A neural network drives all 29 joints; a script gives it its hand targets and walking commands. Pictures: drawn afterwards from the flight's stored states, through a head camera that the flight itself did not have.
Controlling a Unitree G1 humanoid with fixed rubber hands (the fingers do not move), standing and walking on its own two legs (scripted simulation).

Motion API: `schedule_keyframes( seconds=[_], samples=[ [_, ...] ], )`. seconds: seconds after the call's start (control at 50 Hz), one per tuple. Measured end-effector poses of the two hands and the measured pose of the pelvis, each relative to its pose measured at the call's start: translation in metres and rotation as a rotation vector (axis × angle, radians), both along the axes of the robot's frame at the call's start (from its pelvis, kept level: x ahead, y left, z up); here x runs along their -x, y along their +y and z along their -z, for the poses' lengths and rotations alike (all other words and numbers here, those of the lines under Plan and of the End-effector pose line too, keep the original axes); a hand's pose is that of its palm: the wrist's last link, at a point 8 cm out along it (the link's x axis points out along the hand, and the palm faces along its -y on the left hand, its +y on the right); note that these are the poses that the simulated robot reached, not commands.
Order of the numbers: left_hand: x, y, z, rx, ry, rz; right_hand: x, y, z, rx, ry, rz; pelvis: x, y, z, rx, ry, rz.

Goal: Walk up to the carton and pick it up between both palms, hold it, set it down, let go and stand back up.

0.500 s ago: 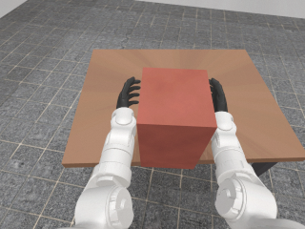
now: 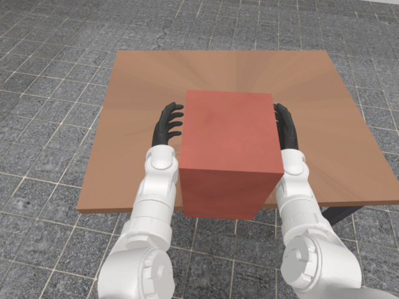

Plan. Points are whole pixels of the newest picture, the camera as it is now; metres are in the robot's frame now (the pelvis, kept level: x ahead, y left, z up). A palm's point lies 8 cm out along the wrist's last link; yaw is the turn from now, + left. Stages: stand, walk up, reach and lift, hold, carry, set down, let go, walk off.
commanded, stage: set down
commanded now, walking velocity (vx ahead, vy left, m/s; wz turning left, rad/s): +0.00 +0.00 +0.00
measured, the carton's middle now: (223, 162) +0.38 -0.05 +0.02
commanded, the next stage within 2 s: none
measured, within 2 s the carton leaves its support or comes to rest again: neither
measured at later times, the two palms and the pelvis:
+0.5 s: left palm (163, 142) +0.41 +0.08 +0.06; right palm (286, 144) +0.40 -0.18 +0.06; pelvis +0.00 +0.00 +0.00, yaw +0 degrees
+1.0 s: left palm (161, 139) +0.41 +0.08 +0.06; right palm (294, 139) +0.40 -0.19 +0.06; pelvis -0.01 -0.01 +0.00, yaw +0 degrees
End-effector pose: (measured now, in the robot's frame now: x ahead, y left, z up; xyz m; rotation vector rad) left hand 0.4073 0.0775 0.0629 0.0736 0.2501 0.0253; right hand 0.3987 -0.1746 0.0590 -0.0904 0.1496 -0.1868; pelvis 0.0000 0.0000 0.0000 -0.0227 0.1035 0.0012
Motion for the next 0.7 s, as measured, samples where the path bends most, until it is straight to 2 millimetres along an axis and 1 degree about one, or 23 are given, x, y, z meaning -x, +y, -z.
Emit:
schedule_keyframes(
  seconds=[0.5, 0.54, 0.64, 0.7],
  samples=[
    [0.001, 0.000, 0.001, 0.010, -0.015, -0.008, 0.002, -0.001, 0.001, 0.013, -0.010, 0.003, 0.000, 0.000, 0.000, 0.000, 0.001, 0.000],
    [0.002, 0.000, 0.003, 0.029, -0.009, -0.017, 0.003, -0.002, 0.004, -0.016, -0.001, 0.014, 0.000, 0.000, 0.000, 0.000, 0.001, 0.000],
    [0.002, 0.001, 0.008, 0.040, 0.011, -0.028, 0.009, -0.003, 0.021, -0.114, 0.064, 0.055, 0.001, -0.001, 0.000, -0.001, 0.013, 0.000],
    [0.000, 0.001, 0.009, 0.028, 0.017, -0.029, 0.008, -0.003, 0.022, -0.136, 0.069, 0.063, 0.001, -0.002, 0.001, -0.003, 0.036, 0.001]
  ],
)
